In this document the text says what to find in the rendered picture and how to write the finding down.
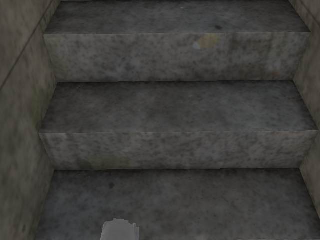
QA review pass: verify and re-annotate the left robot thigh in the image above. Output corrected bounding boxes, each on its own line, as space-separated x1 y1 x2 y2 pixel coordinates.
101 218 140 240

